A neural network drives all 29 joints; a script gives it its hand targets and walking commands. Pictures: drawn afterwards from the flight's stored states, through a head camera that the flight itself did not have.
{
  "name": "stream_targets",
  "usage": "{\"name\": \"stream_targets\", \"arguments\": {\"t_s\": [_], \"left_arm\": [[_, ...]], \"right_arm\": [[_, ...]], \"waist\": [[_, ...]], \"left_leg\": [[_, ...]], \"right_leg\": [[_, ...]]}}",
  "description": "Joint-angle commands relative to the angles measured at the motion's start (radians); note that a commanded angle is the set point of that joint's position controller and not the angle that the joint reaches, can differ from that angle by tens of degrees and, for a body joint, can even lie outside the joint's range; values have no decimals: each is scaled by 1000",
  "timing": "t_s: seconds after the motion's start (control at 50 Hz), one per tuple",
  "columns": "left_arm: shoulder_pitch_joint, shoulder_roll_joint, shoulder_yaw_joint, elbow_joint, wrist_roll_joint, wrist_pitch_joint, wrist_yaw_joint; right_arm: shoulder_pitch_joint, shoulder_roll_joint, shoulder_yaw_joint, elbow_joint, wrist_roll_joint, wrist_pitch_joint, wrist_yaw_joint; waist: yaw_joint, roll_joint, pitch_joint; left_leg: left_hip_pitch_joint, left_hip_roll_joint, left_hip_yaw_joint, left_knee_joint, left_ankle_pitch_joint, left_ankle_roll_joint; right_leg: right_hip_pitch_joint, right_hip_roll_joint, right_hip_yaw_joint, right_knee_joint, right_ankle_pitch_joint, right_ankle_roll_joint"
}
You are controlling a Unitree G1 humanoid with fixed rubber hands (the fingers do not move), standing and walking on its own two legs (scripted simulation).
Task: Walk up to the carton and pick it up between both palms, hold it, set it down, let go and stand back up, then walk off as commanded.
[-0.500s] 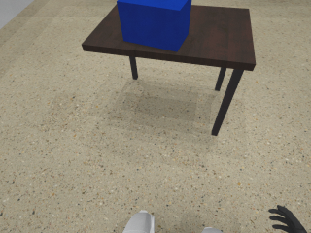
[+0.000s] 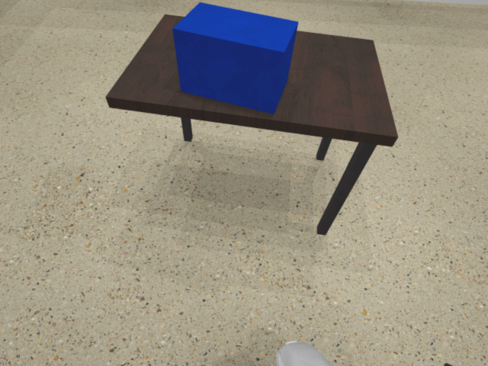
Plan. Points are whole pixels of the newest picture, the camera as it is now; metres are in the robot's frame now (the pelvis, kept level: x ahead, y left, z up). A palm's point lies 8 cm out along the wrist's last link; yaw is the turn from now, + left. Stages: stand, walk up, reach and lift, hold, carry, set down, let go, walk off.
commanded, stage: walk up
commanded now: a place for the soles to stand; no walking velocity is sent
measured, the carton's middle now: (236, 58) +0.93 +0.06 +0.00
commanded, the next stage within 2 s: none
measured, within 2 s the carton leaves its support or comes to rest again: neither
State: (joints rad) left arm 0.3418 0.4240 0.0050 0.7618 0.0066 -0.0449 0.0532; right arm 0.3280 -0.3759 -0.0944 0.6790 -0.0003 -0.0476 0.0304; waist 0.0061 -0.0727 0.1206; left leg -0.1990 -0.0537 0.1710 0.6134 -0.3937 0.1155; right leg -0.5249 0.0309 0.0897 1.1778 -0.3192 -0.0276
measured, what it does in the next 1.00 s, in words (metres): steps on the spot: right foot, then left foot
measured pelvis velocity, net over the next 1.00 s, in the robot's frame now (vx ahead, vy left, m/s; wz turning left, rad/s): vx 0.04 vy -0.04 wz -0.12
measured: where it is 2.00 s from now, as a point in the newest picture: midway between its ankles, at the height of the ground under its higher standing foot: outside the picture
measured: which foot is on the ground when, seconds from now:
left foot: down 0.00-0.24, up 0.26-0.52, down 0.54-0.96, up 0.98-1.00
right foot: up 0.00-0.18, down 0.20-0.56, up 0.58-0.92, down 0.94-1.00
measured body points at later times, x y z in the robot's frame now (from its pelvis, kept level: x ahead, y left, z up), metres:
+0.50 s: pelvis +0.09 +0.00 -0.02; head +0.13 -0.01 +0.43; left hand +0.17 +0.32 -0.12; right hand +0.21 -0.30 -0.12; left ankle +0.13 +0.11 -0.70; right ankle +0.16 -0.12 -0.72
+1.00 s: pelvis +0.04 -0.04 -0.04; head +0.07 -0.01 +0.41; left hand +0.14 +0.26 -0.17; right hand +0.13 -0.37 -0.10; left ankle +0.14 +0.10 -0.71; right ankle +0.06 -0.14 -0.72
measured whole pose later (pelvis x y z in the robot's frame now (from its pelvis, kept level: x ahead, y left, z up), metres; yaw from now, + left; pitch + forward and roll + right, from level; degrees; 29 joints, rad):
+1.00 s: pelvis +0.04 -0.04 -0.04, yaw -7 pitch -5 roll +0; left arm 0.31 0.41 0.00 0.76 0.02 0.01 0.01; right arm 0.20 -0.38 -0.08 0.68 0.00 0.01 -0.03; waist 0.01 -0.07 0.14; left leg -0.52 0.12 0.06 1.00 -0.49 0.02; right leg -0.41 0.08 0.05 0.95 -0.47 -0.03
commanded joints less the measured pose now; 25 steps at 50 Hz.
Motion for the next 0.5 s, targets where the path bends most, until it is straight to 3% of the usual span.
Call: {"name": "stream_targets", "arguments": {"t_s": [0.0, 0.02, 0.04, 0.08, 0.1, 0.12, 0.14, 0.16, 0.18, 0.2, 0.22, 0.24, 0.26, 0.28, 0.3, 0.32, 0.34, 0.38, 0.4, 0.44, 0.46, 0.48], "left_arm": [[-40, 166, 67, -49, -7, -13, -6], [-62, 166, 60, -54, -6, -15, -6], [-71, 151, 55, -64, -7, -21, -9], [-90, 158, 57, -66, 2, -22, -14], [-81, 154, 57, -62, 2, -26, -17], [-5, 157, 70, -45, 0, -30, -15], [114, 166, 80, -6, -3, -33, -5], [244, 183, 93, 33, 5, -36, 2], [293, 261, 121, 47, 4, -36, 14], [277, 304, 124, 22, -5, -30, 27], [191, 331, 132, -36, -11, -23, 39], [105, 329, 134, -63, -11, -25, 51], [74, 284, 122, -74, -8, -33, 50], [60, 255, 107, -61, -3, -37, 47], [41, 216, 94, -55, -2, -36, 44], [18, 205, 90, -54, 5, -33, 40], [3, 215, 87, -66, 12, -32, 30], [-19, 216, 88, -82, 22, -25, 18], [-39, 227, 90, -92, 26, -21, 11], [-102, 230, 85, -120, 24, 3, -5], [-141, 209, 77, -128, 11, 15, -8], [-150, 164, 68, -135, 4, 24, -7]], "right_arm": [[122, -227, -81, -40, -22, -11, -30], [117, -224, -79, -38, -21, -9, -31], [130, -225, -84, -37, -25, -6, -30], [106, -237, -86, -47, -32, -6, -27], [64, -234, -83, -52, -34, -2, -28], [1, -242, -80, -71, -32, 0, -28], [-52, -222, -70, -82, -27, 4, -32], [-84, -191, -60, -85, -21, 5, -37], [-57, -145, -49, -95, -8, 4, -40], [2, -127, -36, -87, -1, 20, -41], [-6, -207, -50, -93, -5, 38, -45], [-40, -240, -49, -79, -10, 35, -49], [-94, -255, -48, -68, -7, 24, -47], [-75, -227, -42, -53, -6, 20, -41], [-36, -196, -33, -34, 2, 22, -35], [-33, -191, -27, -31, 5, 18, -31], [-21, -182, -24, -17, 8, 15, -31], [-42, -186, -27, -12, 13, 12, -39], [-50, -192, -28, -9, 13, 10, -48], [-1, -187, -37, 36, 14, 1, -60], [59, -171, -36, 59, 9, -1, -65], [75, -196, -48, 71, -5, -7, -73]], "waist": [[-115, 209, -107], [-121, 187, -104], [-123, 183, -89], [-115, 162, -91], [-93, 144, -80], [-40, 195, -94], [24, 139, -127], [103, 68, -193], [149, -123, -245], [96, -237, -251], [68, -153, -257], [40, -76, -160], [55, 24, -106], [39, 7, -115], [4, -14, -118], [-11, -43, -138], [-4, -71, -153], [17, -141, -168], [18, -173, -157], [-16, -175, -182], [-64, -162, -198], [-77, -78, -213]], "left_leg": [[395, 302, -288, -196, 722, -107], [411, 324, -287, -175, 732, -82], [381, 308, -254, -165, 776, -87], [333, 338, -231, -137, 723, -69], [282, 335, -201, -113, 739, -55], [195, 321, -151, -26, 808, -57], [112, 264, -86, 124, 884, -88], [18, 215, -64, 362, 819, -104], [-192, 92, -62, 689, 448, -163], [-463, -63, -123, 824, -227, -191], [-523, -23, -259, 881, -290, -184], [-520, 41, -324, 885, -281, -159], [-481, 72, -345, 829, -282, -151], [-439, 77, -336, 776, -259, -137], [-369, 105, -302, 652, -186, -122], [-324, 105, -276, 596, -147, -108], [-292, 92, -225, 544, -125, -102], [-287, 95, -200, 423, -140, -98], [-273, 103, -193, 354, -122, -96], [-129, 88, -173, 181, -8, -82], [1, 83, -150, 23, 165, -76], [86, 109, -202, -43, 274, -80]], "right_leg": [[-238, -51, -47, -224, -10, -10], [-244, -59, -65, -281, -27, -9], [-225, -56, -96, -330, -24, -11], [-130, -74, -134, -438, 8, -20], [-60, -64, -163, -494, 6, -27], [74, -45, -174, -531, 23, -41], [254, -3, -197, -629, 137, -50], [434, 12, -155, -692, 288, -80], [605, -102, 106, -671, 485, -181], [688, -320, 582, -677, 533, -317], [594, -447, 869, -732, 373, -455], [465, -485, 915, -761, 297, -486], [378, -420, 720, -717, 438, -456], [352, -341, 564, -657, 577, -403], [258, -262, 403, -618, 624, -326], [210, -225, 333, -584, 665, -299], [167, -195, 283, -564, 743, -298], [172, -205, 275, -545, 760, -299], [153, -212, 306, -543, 784, -285], [82, -171, 264, -495, 680, -239], [20, -153, 221, -436, 565, -182], [-55, -102, 189, -361, 386, -126]]}}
